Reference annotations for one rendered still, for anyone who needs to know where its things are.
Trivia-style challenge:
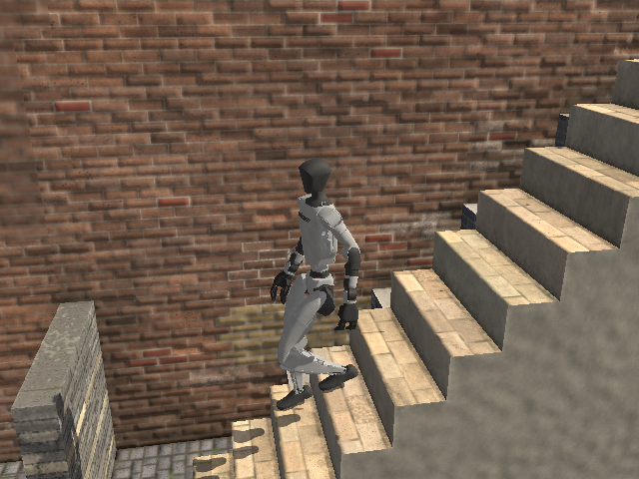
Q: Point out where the stairs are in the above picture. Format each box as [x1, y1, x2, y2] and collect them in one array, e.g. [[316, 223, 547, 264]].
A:
[[193, 59, 639, 479]]

